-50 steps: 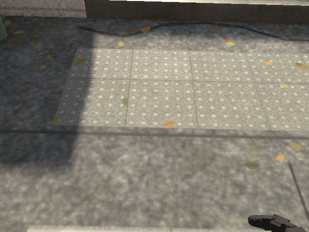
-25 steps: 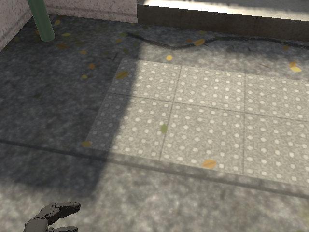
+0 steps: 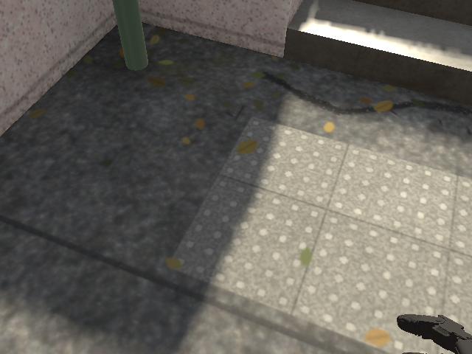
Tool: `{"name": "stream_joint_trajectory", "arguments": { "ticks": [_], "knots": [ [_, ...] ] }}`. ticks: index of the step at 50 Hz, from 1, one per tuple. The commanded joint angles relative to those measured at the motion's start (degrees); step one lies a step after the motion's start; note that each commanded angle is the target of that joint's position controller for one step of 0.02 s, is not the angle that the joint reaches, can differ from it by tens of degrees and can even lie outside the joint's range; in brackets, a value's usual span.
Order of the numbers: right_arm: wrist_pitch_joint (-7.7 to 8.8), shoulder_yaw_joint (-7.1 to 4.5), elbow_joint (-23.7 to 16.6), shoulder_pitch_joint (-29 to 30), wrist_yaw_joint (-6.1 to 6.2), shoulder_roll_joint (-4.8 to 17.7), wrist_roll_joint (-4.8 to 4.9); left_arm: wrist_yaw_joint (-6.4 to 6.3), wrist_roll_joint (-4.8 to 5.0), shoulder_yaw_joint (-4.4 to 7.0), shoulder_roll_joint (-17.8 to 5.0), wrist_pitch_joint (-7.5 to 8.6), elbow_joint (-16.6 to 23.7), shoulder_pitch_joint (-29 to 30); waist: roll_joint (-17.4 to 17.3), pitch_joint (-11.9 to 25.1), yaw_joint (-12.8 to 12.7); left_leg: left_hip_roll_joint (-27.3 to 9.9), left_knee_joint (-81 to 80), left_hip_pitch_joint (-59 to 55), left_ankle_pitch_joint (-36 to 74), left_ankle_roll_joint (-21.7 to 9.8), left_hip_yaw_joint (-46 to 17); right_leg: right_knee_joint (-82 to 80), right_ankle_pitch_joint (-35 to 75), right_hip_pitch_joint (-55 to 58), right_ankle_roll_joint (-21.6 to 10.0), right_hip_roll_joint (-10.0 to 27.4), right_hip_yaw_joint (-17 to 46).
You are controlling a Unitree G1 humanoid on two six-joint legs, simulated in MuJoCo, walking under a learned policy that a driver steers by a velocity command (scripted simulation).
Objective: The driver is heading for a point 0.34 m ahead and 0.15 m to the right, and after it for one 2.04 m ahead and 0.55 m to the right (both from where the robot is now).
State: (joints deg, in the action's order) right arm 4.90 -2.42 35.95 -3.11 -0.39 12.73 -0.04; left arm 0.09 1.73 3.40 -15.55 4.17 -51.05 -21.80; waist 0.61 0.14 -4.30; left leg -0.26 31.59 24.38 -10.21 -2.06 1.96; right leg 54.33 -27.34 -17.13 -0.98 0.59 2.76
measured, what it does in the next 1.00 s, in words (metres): walks ahead, turning right: right foot, then left foot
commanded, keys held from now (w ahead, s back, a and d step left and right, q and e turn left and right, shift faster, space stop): w+e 0.80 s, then w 0.20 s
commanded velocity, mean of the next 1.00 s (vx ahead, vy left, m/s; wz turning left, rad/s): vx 0.50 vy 0.00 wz -0.47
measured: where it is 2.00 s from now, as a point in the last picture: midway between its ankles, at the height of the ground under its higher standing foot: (370, 222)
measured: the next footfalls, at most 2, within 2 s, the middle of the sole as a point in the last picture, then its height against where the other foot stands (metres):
right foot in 0.44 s outside the picture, level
left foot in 0.94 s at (300, 284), level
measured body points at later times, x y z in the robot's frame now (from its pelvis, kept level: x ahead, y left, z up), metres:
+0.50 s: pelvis +0.24 -0.07 -0.02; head +0.29 -0.09 +0.43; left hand +0.51 +0.12 -0.10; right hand +0.21 -0.36 -0.14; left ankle +0.09 +0.11 -0.66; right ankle +0.31 -0.17 -0.73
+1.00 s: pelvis +0.52 -0.14 -0.01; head +0.55 -0.16 +0.44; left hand +0.71 +0.08 -0.13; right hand +0.59 -0.46 -0.08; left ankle +0.65 -0.10 -0.73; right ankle +0.33 -0.17 -0.69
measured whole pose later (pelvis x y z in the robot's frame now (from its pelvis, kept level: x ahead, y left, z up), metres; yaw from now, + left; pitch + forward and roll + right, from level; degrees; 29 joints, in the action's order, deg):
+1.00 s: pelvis +0.52 -0.14 -0.01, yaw -32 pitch +3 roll +1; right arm 7.5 -3.2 39.4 -3.7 -1.7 14.8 -0.3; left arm -0.9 1.3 4.3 -16.1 2.1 -43.8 -20.7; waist 1.4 0.0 -3.2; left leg 2.9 31.2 26.0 -8.5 -2.2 0.2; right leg 51.1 -29.7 -11.3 -3.1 -5.6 11.3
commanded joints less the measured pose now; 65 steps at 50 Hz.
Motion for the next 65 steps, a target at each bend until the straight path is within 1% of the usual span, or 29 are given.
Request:
{"name": "stream_joint_trajectory", "arguments": {
  "ticks": [1,3,7,13,18,20,22,23,24,25,26,27,28,30,33,37,42,45,46,47,48,49,50,51,52,54,56,61,65],
  "knots": [
    [0.20,-2.92,1.06,-14.28,0.24,7.59,0.04,-0.36,0.23,1.46,-6.75,1.29,6.11,5.23,-7.04,6.65,8.56,-18.75,-15.19,-30.22,-2.75,-11.11,-23.53,16.82,4.97,-30.31,-0.36,4.69,2.53],
    [0.85,-2.43,1.63,-9.64,-0.26,5.35,-0.46,-0.47,-0.37,1.70,-5.17,-0.02,6.24,5.59,-7.06,1.88,5.19,-15.63,-19.65,-20.45,2.97,-9.44,-15.71,13.45,10.11,-25.76,0.06,6.67,3.15],
    [1.89,-3.34,4.08,-9.61,0.28,6.47,-0.88,-0.27,-0.32,1.45,-2.45,-1.54,7.44,7.09,-4.66,0.14,3.33,-15.08,-22.61,-17.41,14.55,-9.24,-6.28,9.31,17.69,-26.10,1.31,6.61,4.19],
    [1.35,-4.28,6.94,-12.37,1.44,9.51,-0.24,1.63,-0.79,0.46,-0.87,-1.63,11.05,17.36,-3.39,-2.98,6.37,-14.20,-23.59,-18.61,15.01,-7.08,3.88,-8.81,31.13,-23.42,0.45,5.66,-0.13],
    [-0.06,-5.19,9.28,-15.49,1.70,11.94,0.98,3.20,-0.63,0.61,-2.16,-2.08,15.03,23.35,-3.91,-4.53,7.49,-16.90,-18.61,-27.15,21.78,-5.33,7.05,-15.73,22.19,-22.71,-2.90,3.95,-4.49],
    [-0.65,-5.59,9.30,-14.45,2.06,13.83,1.60,3.33,-0.65,1.67,-4.03,-2.38,15.41,20.20,-5.98,-1.33,4.75,-16.85,-10.77,-28.43,41.14,-3.89,8.85,-16.52,16.59,-14.87,-5.22,0.21,-8.15],
    [-1.29,-5.16,9.00,-13.55,2.36,13.92,1.83,2.47,-0.38,4.87,-9.61,-2.86,11.23,3.95,-4.57,7.23,-3.65,-12.82,11.18,-20.91,45.95,-0.84,11.74,-21.72,19.71,9.33,-8.95,-4.85,-9.02],
    [-0.87,-3.54,7.23,-14.66,2.22,9.49,-0.55,1.09,-0.14,6.50,-15.73,-3.32,9.97,-3.02,6.85,12.11,-4.11,-8.49,31.65,-3.35,11.51,2.22,11.72,-22.03,25.78,26.50,-13.14,7.10,9.55],
    [1.16,-1.63,4.07,-17.77,1.39,4.94,-0.52,1.43,-0.20,6.13,-18.51,-2.36,11.86,-0.24,16.19,21.62,1.14,3.10,48.68,16.41,-24.24,4.63,-0.61,-33.92,11.78,40.91,-25.20,18.70,43.58],
    [3.04,-2.71,3.63,-11.09,0.54,10.14,1.71,1.69,-0.76,4.75,-13.42,-1.91,12.33,-1.21,6.95,20.29,-2.96,0.07,51.17,22.89,-20.79,3.19,-8.13,-38.45,8.40,39.88,-21.95,18.26,42.10],
    [3.79,-2.63,2.57,-7.65,0.34,10.52,2.71,1.56,-0.80,3.97,-10.60,-1.31,12.02,1.00,5.01,12.63,-2.19,-2.18,48.34,25.21,-15.79,1.69,-7.10,-38.22,11.12,33.12,-19.50,16.33,33.65],
    [3.91,-2.48,3.17,-7.30,0.88,9.71,1.58,1.48,-0.64,3.31,-8.82,-0.96,12.66,5.17,-0.49,7.58,0.88,-4.98,43.08,22.04,-11.35,1.46,-7.05,-38.16,16.88,23.54,-17.35,13.83,26.89],
    [3.47,-2.99,3.58,-7.42,1.29,10.45,0.08,1.27,-0.78,2.71,-6.79,-0.83,13.34,8.57,-0.28,5.23,3.04,-6.61,38.23,17.58,-8.82,1.86,-7.01,-38.82,22.16,16.27,-16.21,11.68,21.97],
    [1.99,-3.33,3.31,-8.74,1.18,10.12,-0.58,0.96,-1.30,2.57,-6.55,-0.57,14.48,10.16,1.28,3.85,5.27,-7.12,34.25,12.81,-6.44,2.91,-6.80,-40.97,28.25,9.47,-16.24,9.48,18.79],
    [0.82,-2.73,2.01,-5.49,1.31,8.04,-1.08,-0.01,-0.89,3.06,-8.40,-0.25,13.67,7.83,0.94,1.96,5.01,-5.78,25.89,13.38,-0.67,5.15,-5.27,-41.90,34.37,5.41,-15.87,7.57,14.14],
    [1.14,-1.75,-0.08,3.09,0.85,5.93,-0.70,-0.83,-0.48,3.22,-8.82,-0.73,12.43,4.70,3.75,0.66,1.84,-2.24,8.23,9.17,13.15,5.78,-4.63,-40.23,30.00,2.56,-12.23,3.79,10.98],
    [2.22,-1.94,-1.72,8.17,-0.81,7.64,0.38,-1.13,-0.16,3.11,-8.20,-1.36,10.79,0.59,4.66,0.05,-0.34,-0.49,-1.54,7.02,14.09,4.31,-5.91,-35.75,23.65,8.61,-11.46,6.92,16.91],
    [3.00,-2.55,-1.29,5.09,-1.32,8.91,0.34,-1.33,-0.64,3.22,-8.27,-1.72,10.37,0.58,6.69,0.33,1.44,-0.08,-4.09,2.61,7.81,1.54,-4.79,-31.32,29.11,12.54,-10.23,8.72,19.53],
    [3.24,-3.17,-0.15,0.63,-1.07,9.76,0.07,-1.23,-0.67,3.01,-7.71,-1.77,10.73,1.49,6.74,2.16,3.94,1.09,-6.61,-3.80,7.54,-0.09,-3.27,-27.24,36.00,12.53,-9.19,6.79,18.61],
    [3.51,-3.97,0.97,-6.31,-0.78,11.72,-0.74,-0.93,-1.00,2.27,-5.79,-1.59,11.52,2.40,5.27,7.95,7.27,-2.66,-5.12,-15.68,9.12,-3.07,-6.24,-17.56,38.56,9.48,-7.45,3.88,16.02],
    [3.42,-4.93,1.83,-15.35,-0.55,15.72,-1.32,-0.99,-2.09,1.25,-3.23,-1.23,12.51,-0.81,-3.95,16.89,8.98,-13.02,-2.86,-33.71,10.91,-8.49,-19.40,-0.26,23.57,-2.01,-4.66,-1.63,11.05],
    [2.69,-5.54,5.08,-19.73,-1.31,17.17,-0.70,-0.95,-0.02,0.66,-1.93,-0.64,11.78,-8.31,-21.43,20.38,6.67,-22.27,-11.11,-45.50,-4.44,-16.66,-44.41,15.34,-5.81,-20.32,-1.16,-7.36,7.23],
    [2.44,-4.29,4.31,-18.58,-1.33,11.99,0.91,-0.97,0.56,1.49,-7.18,-0.44,11.15,-4.57,-12.79,13.82,8.47,-21.37,-14.20,-41.91,-17.70,-14.88,-45.85,20.81,-4.26,-27.11,-0.99,-3.76,9.78],
    [1.93,-3.46,3.85,-15.01,-0.99,9.52,0.84,-0.84,0.21,1.90,-8.88,-0.43,12.59,2.83,-6.87,6.37,9.28,-19.15,-15.09,-34.28,-16.83,-12.56,-37.24,21.17,1.24,-28.72,-0.94,-1.63,7.89],
    [1.48,-2.87,3.45,-12.26,-0.92,8.87,0.16,-0.82,-0.65,1.71,-8.03,-0.35,13.64,6.73,-3.02,2.26,8.07,-16.84,-16.36,-26.78,-10.40,-11.60,-31.10,19.07,5.02,-27.19,-0.86,0.50,5.61],
    [1.43,-2.11,3.78,-10.16,-0.80,7.42,-0.64,-0.43,-1.36,1.69,-6.08,-0.05,14.32,7.44,-4.31,0.15,5.24,-13.10,-18.77,-19.11,-0.78,-10.69,-24.06,12.87,9.30,-22.74,-0.64,3.86,4.15],
    [1.56,-1.94,4.72,-11.05,-0.88,7.48,0.00,-0.41,-1.61,1.27,-4.14,0.02,14.40,7.00,-6.14,0.71,4.40,-11.27,-20.04,-16.93,6.03,-11.47,-20.96,8.16,9.62,-20.76,0.16,4.38,2.16],
    [0.45,-3.11,6.56,-13.90,0.25,11.61,1.22,-0.07,-2.03,-0.27,-1.23,0.84,16.79,16.33,-4.93,-0.17,6.43,-8.65,-21.12,-13.42,12.37,-10.99,-14.34,-12.41,21.56,-16.47,2.75,2.99,-0.26],
    [-0.56,-3.20,8.20,-18.53,0.47,12.12,1.82,0.84,-1.11,-0.03,-2.50,1.62,18.04,22.48,-5.43,-0.57,8.60,-9.12,-18.73,-13.66,9.65,-9.97,-15.48,-21.62,27.74,-10.80,3.38,0.23,-0.23]
  ]
}}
